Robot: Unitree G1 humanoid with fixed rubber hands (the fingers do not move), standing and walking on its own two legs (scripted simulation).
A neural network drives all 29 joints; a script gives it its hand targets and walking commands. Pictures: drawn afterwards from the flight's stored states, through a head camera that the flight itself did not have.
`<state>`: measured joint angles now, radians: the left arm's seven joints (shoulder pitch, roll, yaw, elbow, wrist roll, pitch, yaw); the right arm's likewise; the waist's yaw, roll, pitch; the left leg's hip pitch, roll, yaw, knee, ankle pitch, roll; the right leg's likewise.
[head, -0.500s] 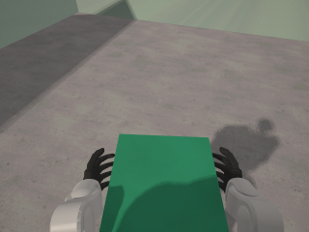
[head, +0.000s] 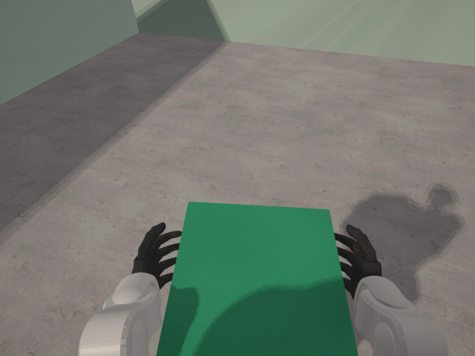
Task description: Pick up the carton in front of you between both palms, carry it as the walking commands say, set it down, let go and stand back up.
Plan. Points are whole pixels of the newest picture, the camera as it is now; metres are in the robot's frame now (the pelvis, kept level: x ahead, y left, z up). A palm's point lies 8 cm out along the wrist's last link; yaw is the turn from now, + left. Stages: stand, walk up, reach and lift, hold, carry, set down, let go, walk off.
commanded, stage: carry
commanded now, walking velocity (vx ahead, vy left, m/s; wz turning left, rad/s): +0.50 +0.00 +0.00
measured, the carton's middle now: (252, 303) +0.23 +0.00 +0.02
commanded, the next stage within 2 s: none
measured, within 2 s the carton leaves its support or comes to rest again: neither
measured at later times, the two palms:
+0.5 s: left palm (178, 146) +0.53 +0.16 +0.10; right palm (319, 144) +0.53 -0.14 +0.11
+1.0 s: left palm (196, 123) +0.65 +0.13 +0.09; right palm (318, 123) +0.64 -0.17 +0.09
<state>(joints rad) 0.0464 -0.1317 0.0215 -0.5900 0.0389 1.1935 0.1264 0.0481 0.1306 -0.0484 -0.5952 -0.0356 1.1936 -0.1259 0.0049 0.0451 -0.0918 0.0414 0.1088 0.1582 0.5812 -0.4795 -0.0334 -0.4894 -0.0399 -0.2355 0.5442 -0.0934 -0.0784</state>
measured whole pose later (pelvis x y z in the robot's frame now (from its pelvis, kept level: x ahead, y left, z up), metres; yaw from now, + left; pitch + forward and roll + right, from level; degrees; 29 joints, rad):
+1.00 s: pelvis +0.40 -0.01 +0.02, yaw -2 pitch +4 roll +1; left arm -0.02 -0.13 0.05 -0.34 0.12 1.11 0.09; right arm -0.04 0.13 -0.06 -0.32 -0.12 1.11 -0.07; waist 0.00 -0.01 -0.13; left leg -0.31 0.06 0.20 0.55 -0.29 0.02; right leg -0.17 -0.06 -0.13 0.51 -0.40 0.01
